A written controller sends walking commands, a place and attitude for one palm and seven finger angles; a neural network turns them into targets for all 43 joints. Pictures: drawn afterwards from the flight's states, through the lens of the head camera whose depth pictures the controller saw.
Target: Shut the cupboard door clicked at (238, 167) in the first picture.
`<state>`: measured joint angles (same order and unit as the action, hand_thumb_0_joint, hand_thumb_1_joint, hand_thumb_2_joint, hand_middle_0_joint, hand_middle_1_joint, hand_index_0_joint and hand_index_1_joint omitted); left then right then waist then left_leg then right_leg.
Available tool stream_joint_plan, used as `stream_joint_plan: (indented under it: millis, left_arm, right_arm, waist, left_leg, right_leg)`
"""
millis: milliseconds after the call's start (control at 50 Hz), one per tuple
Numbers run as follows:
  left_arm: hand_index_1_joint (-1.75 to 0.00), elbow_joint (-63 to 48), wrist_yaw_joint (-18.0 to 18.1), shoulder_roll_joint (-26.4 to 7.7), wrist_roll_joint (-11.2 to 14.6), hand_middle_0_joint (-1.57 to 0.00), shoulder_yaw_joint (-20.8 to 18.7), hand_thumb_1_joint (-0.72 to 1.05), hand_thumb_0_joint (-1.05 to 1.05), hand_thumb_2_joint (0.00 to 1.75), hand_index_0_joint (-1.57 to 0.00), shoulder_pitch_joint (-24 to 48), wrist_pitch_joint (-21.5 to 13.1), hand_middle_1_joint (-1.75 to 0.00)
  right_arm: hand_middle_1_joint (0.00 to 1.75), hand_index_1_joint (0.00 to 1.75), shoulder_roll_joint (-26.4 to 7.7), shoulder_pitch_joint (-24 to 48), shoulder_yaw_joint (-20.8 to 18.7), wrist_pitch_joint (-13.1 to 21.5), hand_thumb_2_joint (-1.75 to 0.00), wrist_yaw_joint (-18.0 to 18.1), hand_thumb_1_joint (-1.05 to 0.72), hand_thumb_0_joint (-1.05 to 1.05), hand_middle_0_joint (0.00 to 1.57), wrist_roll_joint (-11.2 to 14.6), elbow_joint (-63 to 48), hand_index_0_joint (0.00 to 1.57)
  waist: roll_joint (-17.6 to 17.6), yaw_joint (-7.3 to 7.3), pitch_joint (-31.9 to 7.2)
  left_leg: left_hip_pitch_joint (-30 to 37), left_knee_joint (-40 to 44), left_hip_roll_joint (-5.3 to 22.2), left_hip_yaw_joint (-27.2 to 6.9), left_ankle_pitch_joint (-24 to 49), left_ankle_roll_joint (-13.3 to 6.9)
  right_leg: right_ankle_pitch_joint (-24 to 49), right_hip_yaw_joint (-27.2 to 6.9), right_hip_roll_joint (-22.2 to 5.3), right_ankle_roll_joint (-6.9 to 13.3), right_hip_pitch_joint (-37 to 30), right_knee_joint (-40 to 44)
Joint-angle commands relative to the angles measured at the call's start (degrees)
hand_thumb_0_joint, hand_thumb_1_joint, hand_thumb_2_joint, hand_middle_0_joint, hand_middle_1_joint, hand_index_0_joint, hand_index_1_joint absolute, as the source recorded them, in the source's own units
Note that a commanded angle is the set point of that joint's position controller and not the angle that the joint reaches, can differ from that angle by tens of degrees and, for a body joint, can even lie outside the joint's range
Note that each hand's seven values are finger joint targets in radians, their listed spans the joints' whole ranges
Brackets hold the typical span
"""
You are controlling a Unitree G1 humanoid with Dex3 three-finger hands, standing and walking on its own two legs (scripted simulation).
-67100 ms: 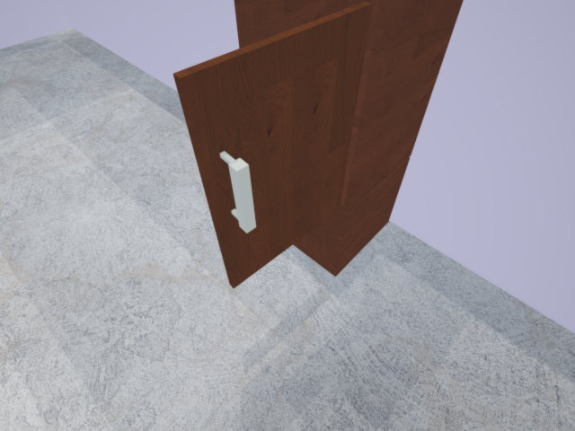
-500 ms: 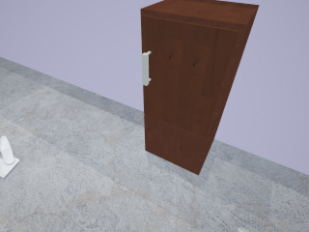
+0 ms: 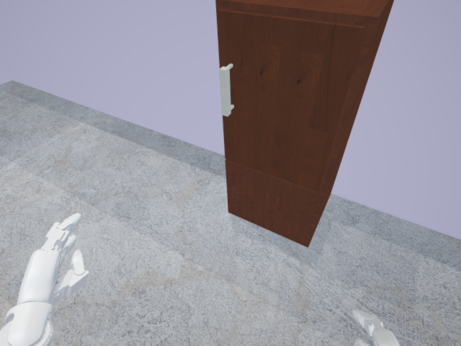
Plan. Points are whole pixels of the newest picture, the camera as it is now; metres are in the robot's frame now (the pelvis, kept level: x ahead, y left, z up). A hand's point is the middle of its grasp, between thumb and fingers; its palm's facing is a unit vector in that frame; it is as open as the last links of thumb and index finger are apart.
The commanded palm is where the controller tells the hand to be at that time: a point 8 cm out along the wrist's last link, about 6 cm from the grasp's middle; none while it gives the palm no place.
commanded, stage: let the arm hang, fingers relaxed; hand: left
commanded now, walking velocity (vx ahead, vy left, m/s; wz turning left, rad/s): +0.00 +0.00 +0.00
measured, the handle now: (228, 90) +0.91 +0.09 +0.02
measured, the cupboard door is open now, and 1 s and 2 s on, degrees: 1 1 1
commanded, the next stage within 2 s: look to check the result in 1.00 s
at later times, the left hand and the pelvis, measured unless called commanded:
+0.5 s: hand out of the picture -0.08 +0.20 -0.16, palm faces +0.02 -0.97 -0.23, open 7.3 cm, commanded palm none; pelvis -0.01 +0.00 +0.01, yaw +0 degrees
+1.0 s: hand out of the picture +0.02 +0.19 -0.16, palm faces +0.00 -0.97 -0.23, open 7.4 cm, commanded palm none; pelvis +0.00 -0.01 +0.01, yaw +0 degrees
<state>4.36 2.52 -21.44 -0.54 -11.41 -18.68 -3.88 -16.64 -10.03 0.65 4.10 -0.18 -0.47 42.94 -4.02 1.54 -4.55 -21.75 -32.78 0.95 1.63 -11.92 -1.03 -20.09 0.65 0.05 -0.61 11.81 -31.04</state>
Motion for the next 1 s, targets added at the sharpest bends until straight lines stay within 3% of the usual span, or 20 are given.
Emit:
stream_joint_plan:
  millis: [0, 40, 60, 100, 140, 180, 220, 260, 280, 440, 620, 760, 980]
  left_arm:
    - [-0.30, 19.0, -2.8, -3.1, -1.2, -0.20, 7.0, 0.90, 0.00, 0.90, -0.20, 1.3, 3.3, -0.30]
    - [-0.30, 26.5, -2.4, -3.3, -1.0, -0.20, 7.9, 0.90, 0.00, 0.90, -0.20, 3.9, 3.7, -0.30]
    - [-0.30, 29.8, -2.1, -2.8, -0.9, -0.20, 8.5, 0.90, 0.00, 0.90, -0.20, 4.5, 4.0, -0.30]
    - [-0.30, 36.1, -1.8, -1.7, -0.6, -0.20, 9.3, 0.90, 0.00, 0.90, -0.20, 4.5, 4.4, -0.30]
    - [-0.30, 41.8, -1.7, -0.6, -0.4, -0.20, 9.5, 0.90, 0.00, 0.90, -0.20, 2.7, 4.5, -0.30]
    - [-0.30, 46.5, -1.6, 0.4, -0.5, -0.20, 8.6, 0.90, 0.00, 0.90, -0.20, -0.1, 4.3, -0.30]
    - [-0.30, 50.3, -1.7, 1.4, -0.2, -0.20, 8.8, 0.90, 0.00, 0.90, -0.20, -1.7, 4.2, -0.30]
    - [-0.30, 53.2, -1.8, 1.7, -0.1, -0.20, 9.0, 0.90, 0.00, 0.90, -0.20, -2.4, 4.0, -0.30]
    - [-0.30, 54.1, -1.7, 1.7, -0.1, -0.20, 9.0, 0.90, 0.00, 0.90, -0.20, -2.7, 3.9, -0.30]
    - [-0.30, 59.3, -1.3, 3.2, -0.2, -0.20, 9.4, 0.90, 0.00, 0.90, -0.20, -4.5, 3.8, -0.30]
    - [-0.30, 59.4, -1.0, 2.8, -0.7, -0.20, 9.2, 0.90, 0.00, 0.90, -0.20, -4.0, 3.9, -0.30]
    - [-0.30, 58.3, -1.1, 2.0, -0.7, -0.20, 9.0, 0.90, 0.00, 0.90, -0.20, -1.3, 3.5, -0.30]
    - [-0.30, 57.7, -1.3, -0.5, -0.4, -0.20, 8.7, 0.90, 0.00, 0.90, -0.20, 2.2, 2.9, -0.30]
  right_arm:
    - [0.30, 0.30, -8.7, 2.7, -2.7, -1.7, -0.90, 0.1, -0.90, 0.00, 0.20, -0.8, -2.2, 0.20]
    - [0.30, 0.30, -7.6, 1.2, -2.3, -3.1, -0.90, 0.0, -0.90, 0.00, 0.20, -1.2, 0.2, 0.20]
    - [0.30, 0.30, -6.7, 0.6, -2.1, -3.7, -0.90, 0.0, -0.90, 0.00, 0.20, -1.4, 1.6, 0.20]
    - [0.30, 0.30, -5.4, -0.7, -1.6, -4.3, -0.90, 0.1, -0.90, 0.00, 0.20, -1.3, 4.4, 0.20]
    - [0.30, 0.30, -4.9, -1.3, -1.3, -4.3, -0.90, 0.6, -0.90, 0.00, 0.20, -1.2, 7.3, 0.20]
    - [0.30, 0.30, -4.9, -1.7, -1.7, -4.2, -0.90, 1.1, -0.90, 0.00, 0.20, -1.1, 9.2, 0.20]
    - [0.30, 0.30, -3.6, -3.4, -1.7, -4.1, -0.90, 1.5, -0.90, 0.00, 0.20, -0.9, 11.5, 0.20]
    - [0.30, 0.30, -3.4, -5.0, -1.9, -4.1, -0.90, 1.8, -0.90, 0.00, 0.20, -0.7, 13.4, 0.20]
    - [0.30, 0.30, -3.9, -5.7, -2.2, -4.1, -0.90, 1.9, -0.90, 0.00, 0.20, -0.5, 13.9, 0.20]
    - [0.30, 0.30, -2.7, -8.6, -2.8, -4.5, -0.90, 2.2, -0.90, 0.00, 0.20, -0.3, 17.8, 0.20]
    - [0.30, 0.30, -2.6, -7.3, -3.3, -4.7, -0.90, 1.8, -0.90, 0.00, 0.20, -0.5, 18.2, 0.20]
    - [0.30, 0.30, -2.9, -5.4, -3.2, -4.3, -0.90, 1.7, -0.90, 0.00, 0.20, -0.5, 17.9, 0.20]
    - [0.30, 0.30, -5.2, -2.7, -2.9, -3.5, -0.90, 1.8, -0.90, 0.00, 0.20, -0.3, 17.7, 0.20]
  waist:
    - [14.6, -1.94, 2.8]
    - [15.2, -2.89, 4.6]
    - [13.7, -3.00, 5.1]
    - [6.4, -3.24, 5.3]
    - [-0.4, -2.28, 5.9]
    - [-3.4, -1.30, 5.6]
    - [-5.1, -1.29, 4.3]
    - [-4.1, -1.49, 4.1]
    - [-1.4, -1.48, 4.9]
    - [4.1, -2.11, 8.6]
    - [5.0, -2.01, 11.4]
    - [4.3, -2.07, 11.2]
    - [3.5, -1.75, 7.5]
  left_leg:
    - [5.1, 2.7, 4.3, -6.7, 5.2, -1.2]
    - [7.5, 2.2, 2.5, -5.7, 3.8, -0.5]
    - [8.7, 2.6, 2.2, -5.3, 3.9, -0.3]
    - [9.6, 5.7, 2.9, -5.9, 4.2, -0.1]
    - [6.9, 10.3, 3.9, -7.5, 1.3, -0.4]
    - [6.2, 11.9, 4.1, -7.7, -0.7, -0.6]
    - [6.6, 12.7, 4.1, -7.4, -2.4, -0.6]
    - [7.8, 13.0, 4.3, -7.4, -2.2, -0.6]
    - [8.7, 12.8, 4.5, -7.5, -1.5, -0.7]
    - [10.0, 14.3, 4.9, -7.1, -4.3, -1.0]
    - [8.7, 16.1, 4.8, -7.1, -8.6, -0.9]
    - [9.9, 15.2, 4.3, -6.3, -4.2, -0.6]
    - [13.1, 13.4, 5.0, -5.7, 7.2, -0.6]
  right_leg:
    - [2.5, -5.7, -6.2, 3.9, 7.3, 7.3]
    - [0.0, -7.4, -7.6, 5.2, 10.1, 9.7]
    - [-0.4, -7.4, -7.8, 5.2, 10.5, 10.2]
    - [-1.1, -6.7, -6.5, 4.4, 9.1, 9.8]
    - [0.2, -5.7, -4.6, 3.4, 4.7, 8.9]
    - [2.3, -5.1, -4.1, 3.5, 1.4, 9.6]
    - [3.4, -5.0, -4.3, 3.7, -0.4, 10.4]
    - [4.0, -4.9, -4.5, 3.9, -0.7, 11.3]
    - [3.9, -4.5, -4.4, 4.0, 0.0, 12.0]
    - [1.1, -3.8, -4.6, 3.7, 3.1, 13.7]
    - [-2.2, -4.3, -4.2, 3.1, 5.8, 13.5]
    - [0.3, -4.8, -4.7, 3.1, 5.6, 13.9]
    - [9.3, -4.7, -5.4, 3.2, 0.4, 14.4]
